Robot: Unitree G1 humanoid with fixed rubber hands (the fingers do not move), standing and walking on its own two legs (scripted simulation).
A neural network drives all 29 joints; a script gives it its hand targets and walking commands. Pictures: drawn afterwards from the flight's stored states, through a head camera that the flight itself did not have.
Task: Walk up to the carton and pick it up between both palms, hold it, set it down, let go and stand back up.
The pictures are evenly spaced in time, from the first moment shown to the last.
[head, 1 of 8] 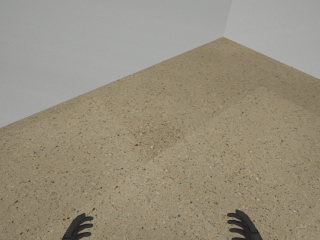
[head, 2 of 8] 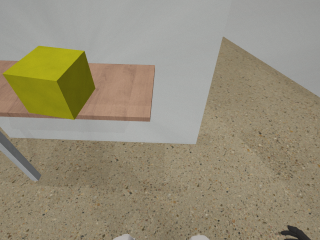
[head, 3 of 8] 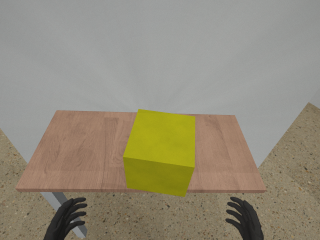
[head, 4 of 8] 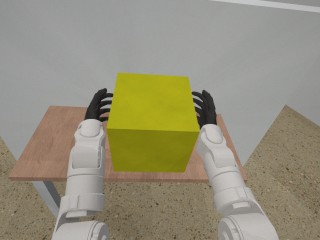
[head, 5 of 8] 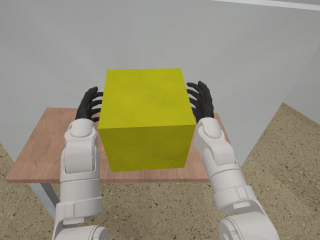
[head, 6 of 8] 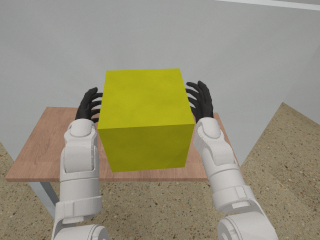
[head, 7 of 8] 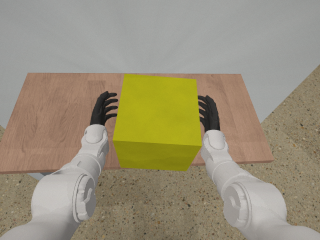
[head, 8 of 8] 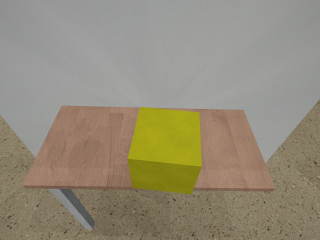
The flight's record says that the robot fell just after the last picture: no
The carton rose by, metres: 0.18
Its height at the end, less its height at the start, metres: +0.00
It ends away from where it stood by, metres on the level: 0.00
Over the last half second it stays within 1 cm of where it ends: yes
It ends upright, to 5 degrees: yes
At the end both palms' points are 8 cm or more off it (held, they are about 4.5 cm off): yes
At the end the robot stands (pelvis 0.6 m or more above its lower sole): yes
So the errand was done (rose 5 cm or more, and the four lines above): yes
